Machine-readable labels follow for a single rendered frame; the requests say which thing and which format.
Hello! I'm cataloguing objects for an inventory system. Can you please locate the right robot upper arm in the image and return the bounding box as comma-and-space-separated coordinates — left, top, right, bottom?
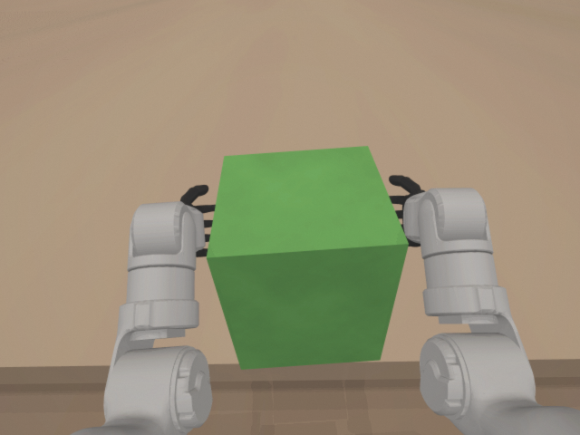
420, 333, 580, 435

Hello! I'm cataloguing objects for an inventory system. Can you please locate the robot right hand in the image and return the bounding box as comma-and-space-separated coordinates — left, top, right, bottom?
389, 175, 425, 247

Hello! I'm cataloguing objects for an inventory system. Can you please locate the left robot forearm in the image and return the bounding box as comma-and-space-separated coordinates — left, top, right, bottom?
103, 201, 206, 420

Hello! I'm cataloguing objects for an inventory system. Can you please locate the carton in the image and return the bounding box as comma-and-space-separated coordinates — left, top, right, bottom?
207, 146, 409, 370

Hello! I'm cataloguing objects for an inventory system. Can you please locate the robot left hand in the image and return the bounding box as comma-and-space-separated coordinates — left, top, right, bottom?
180, 185, 216, 257

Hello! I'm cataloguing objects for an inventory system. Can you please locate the right robot forearm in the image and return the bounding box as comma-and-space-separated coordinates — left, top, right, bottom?
403, 188, 536, 396

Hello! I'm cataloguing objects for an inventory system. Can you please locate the left robot upper arm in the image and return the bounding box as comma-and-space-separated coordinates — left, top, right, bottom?
70, 345, 213, 435

